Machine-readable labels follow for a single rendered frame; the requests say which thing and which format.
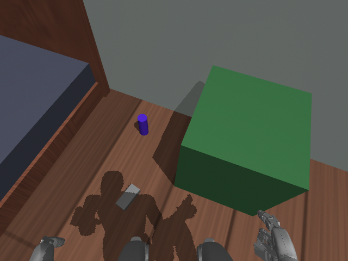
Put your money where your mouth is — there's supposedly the left robot hand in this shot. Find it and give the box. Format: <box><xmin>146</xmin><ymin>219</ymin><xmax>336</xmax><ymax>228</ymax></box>
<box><xmin>29</xmin><ymin>236</ymin><xmax>65</xmax><ymax>261</ymax></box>

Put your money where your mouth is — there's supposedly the bed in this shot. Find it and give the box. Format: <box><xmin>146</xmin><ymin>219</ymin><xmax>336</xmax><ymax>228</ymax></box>
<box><xmin>0</xmin><ymin>0</ymin><xmax>110</xmax><ymax>237</ymax></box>

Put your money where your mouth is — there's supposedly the right robot hand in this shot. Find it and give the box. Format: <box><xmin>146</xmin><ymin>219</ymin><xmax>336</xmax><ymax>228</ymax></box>
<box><xmin>254</xmin><ymin>210</ymin><xmax>297</xmax><ymax>261</ymax></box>

